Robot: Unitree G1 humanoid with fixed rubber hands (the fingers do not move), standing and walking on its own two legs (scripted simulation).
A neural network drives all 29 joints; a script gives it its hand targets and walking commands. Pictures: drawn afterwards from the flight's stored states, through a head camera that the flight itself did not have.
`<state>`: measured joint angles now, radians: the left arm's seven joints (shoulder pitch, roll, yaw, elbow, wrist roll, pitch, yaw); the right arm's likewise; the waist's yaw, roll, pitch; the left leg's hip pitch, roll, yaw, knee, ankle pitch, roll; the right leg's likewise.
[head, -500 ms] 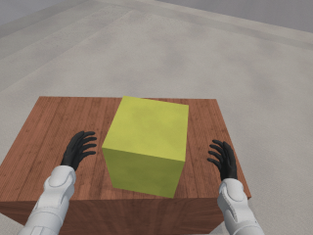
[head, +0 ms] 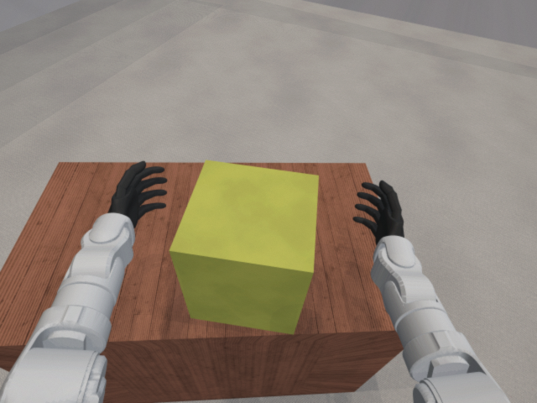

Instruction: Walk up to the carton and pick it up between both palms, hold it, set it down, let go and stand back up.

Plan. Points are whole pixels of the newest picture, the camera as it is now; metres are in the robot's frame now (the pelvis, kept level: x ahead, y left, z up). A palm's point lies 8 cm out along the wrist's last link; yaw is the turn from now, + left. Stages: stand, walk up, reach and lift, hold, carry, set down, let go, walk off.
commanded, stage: reach and lift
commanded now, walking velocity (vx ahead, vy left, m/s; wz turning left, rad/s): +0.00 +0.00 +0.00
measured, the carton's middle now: (251, 250) +0.41 +0.03 -0.06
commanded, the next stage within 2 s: none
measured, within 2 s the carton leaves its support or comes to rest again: neither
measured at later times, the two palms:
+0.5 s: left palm (135, 178) +0.44 +0.21 +0.10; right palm (389, 195) +0.41 -0.19 +0.10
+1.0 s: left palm (151, 232) +0.41 +0.21 -0.02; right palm (364, 243) +0.39 -0.18 -0.01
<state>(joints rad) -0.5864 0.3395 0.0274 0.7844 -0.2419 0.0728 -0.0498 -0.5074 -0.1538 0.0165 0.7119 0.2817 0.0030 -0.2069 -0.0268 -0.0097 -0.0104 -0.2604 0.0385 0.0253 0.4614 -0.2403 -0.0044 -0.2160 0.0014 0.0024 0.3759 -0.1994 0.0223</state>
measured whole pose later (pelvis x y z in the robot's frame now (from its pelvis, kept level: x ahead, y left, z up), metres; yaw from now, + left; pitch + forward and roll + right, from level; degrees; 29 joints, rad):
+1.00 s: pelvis -0.02 +0.00 -0.04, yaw +1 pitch +24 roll -3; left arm -0.92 0.30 -0.07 1.51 -0.25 -0.44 -0.01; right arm -0.83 -0.13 -0.03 1.35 0.24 -0.39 -0.12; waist -0.08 0.00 -0.26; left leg -0.89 0.03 -0.04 0.79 -0.32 -0.01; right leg -0.82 0.00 -0.04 0.71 -0.29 0.02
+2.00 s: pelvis +0.00 +0.01 -0.03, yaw +0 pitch +19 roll -3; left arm -0.85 0.13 0.33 1.54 0.18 -0.63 0.02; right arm -0.68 0.10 -0.67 1.21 -0.41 -0.55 -0.12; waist -0.04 0.02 -0.14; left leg -0.73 0.04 -0.02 0.73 -0.32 0.01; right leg -0.66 0.00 -0.03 0.61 -0.27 0.03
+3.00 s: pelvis +0.00 +0.00 -0.02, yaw +0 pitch +20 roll -3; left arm -0.83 0.14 0.32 1.52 0.18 -0.65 0.00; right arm -0.67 0.12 -0.63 1.25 -0.36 -0.63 -0.18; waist -0.03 0.00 -0.14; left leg -0.71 0.05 -0.02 0.65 -0.28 -0.01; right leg -0.64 0.01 -0.05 0.53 -0.24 0.01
